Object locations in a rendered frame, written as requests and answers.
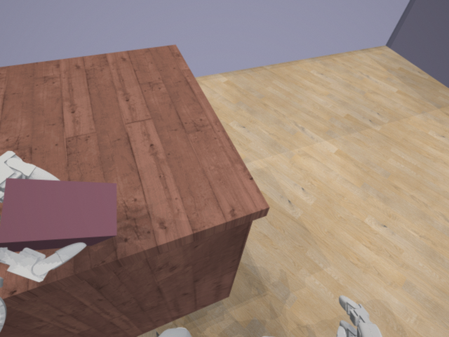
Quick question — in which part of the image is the robot left hand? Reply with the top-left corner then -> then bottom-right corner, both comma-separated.
0,151 -> 87,282

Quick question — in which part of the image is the sponge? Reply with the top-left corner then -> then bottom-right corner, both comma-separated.
0,178 -> 116,252

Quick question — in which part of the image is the robot right hand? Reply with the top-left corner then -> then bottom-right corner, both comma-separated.
336,296 -> 382,337

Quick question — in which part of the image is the table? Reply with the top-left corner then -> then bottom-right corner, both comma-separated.
0,45 -> 269,337

